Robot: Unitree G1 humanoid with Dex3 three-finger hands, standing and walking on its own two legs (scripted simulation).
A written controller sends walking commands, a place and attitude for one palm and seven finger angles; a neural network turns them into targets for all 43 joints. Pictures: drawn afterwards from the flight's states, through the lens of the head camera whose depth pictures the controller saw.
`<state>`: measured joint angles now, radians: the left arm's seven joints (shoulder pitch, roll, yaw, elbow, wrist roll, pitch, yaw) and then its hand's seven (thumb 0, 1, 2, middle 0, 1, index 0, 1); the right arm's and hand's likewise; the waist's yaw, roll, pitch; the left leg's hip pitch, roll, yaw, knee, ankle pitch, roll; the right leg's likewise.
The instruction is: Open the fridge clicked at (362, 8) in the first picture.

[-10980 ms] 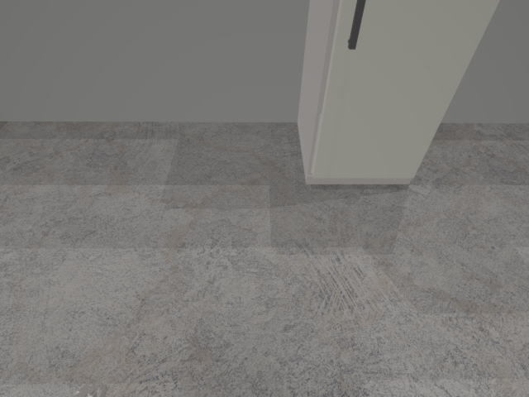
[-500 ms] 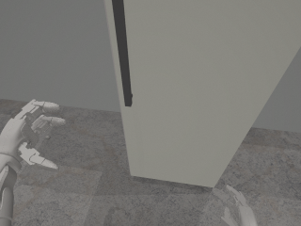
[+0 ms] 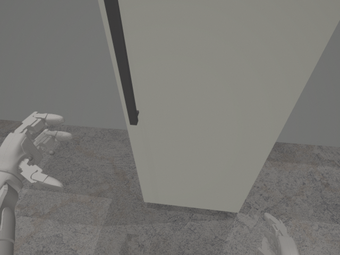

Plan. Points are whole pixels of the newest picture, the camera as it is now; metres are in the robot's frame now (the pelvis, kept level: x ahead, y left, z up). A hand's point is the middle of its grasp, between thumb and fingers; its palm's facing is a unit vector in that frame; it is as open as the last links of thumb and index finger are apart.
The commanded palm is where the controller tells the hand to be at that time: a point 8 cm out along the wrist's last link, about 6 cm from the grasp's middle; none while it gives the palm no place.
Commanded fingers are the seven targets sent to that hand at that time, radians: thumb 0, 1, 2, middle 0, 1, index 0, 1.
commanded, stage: raise the hand to about handle height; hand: left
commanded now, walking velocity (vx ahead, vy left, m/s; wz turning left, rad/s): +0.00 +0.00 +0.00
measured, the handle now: (126, 66) +0.52 +0.17 +0.21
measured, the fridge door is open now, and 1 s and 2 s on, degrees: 0 0 0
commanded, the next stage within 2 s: move the hooked fingers beside the handle in 0.08 s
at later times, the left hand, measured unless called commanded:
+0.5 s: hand (64, 138) +0.31 +0.26 +0.15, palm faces -0.02 -1.00 -0.03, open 14.0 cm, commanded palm +0.29 +0.31 +0.15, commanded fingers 0.00 -0.50 0.30 -0.30 -1.20 -0.30 -1.20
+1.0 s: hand (79, 121) +0.37 +0.25 +0.15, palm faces -0.01 -1.00 +0.00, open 14.0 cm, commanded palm +0.35 +0.30 +0.15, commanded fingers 0.00 -0.50 0.30 -0.30 -1.20 -0.30 -1.20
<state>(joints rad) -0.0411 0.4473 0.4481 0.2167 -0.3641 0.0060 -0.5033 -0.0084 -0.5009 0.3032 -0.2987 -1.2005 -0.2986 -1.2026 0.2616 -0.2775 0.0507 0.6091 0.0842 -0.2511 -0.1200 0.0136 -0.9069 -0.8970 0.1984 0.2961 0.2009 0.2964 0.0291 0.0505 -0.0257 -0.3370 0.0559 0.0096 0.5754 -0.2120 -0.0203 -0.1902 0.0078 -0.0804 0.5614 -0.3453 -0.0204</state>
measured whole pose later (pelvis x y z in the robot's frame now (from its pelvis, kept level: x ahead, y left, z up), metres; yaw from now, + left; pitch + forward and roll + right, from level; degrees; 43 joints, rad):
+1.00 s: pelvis +0.00 +0.01 +0.00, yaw -1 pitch +2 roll -1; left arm -0.39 0.45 0.37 0.55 -0.27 -0.02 -0.41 -0.01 -0.50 0.30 -0.30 -1.20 -0.30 -1.20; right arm 0.29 -0.27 0.05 0.63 0.08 -0.14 -0.11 0.01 -0.91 -0.90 0.20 0.30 0.20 0.30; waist -0.02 0.03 -0.04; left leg -0.40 0.05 0.03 0.59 -0.22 0.00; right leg -0.25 0.00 -0.06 0.57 -0.34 -0.01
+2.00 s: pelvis +0.01 +0.01 -0.01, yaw -2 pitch +7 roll -1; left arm -0.74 0.48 0.37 0.98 -0.18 -0.18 -0.33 -0.01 -0.50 0.30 -0.30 -1.20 -0.30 -1.20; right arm 0.37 -0.28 0.02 0.65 0.07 -0.01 -0.08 0.01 -0.91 -0.90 0.20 0.30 0.20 0.30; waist -0.09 0.03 -0.07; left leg -0.54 0.07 0.04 0.67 -0.26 -0.01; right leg -0.40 0.01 -0.04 0.66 -0.38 -0.01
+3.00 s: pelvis +0.01 +0.02 -0.01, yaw -2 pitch +8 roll -2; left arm -0.75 0.42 0.31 0.92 -0.18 -0.15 -0.27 -0.01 -0.50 0.30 -0.30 -1.20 -0.30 -1.20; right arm 0.36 -0.27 0.02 0.65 0.06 -0.02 -0.07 0.01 -0.91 -0.90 0.20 0.30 0.20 0.30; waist -0.08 0.03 -0.07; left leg -0.57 0.06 0.03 0.71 -0.28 0.00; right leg -0.42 0.00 -0.05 0.67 -0.39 0.00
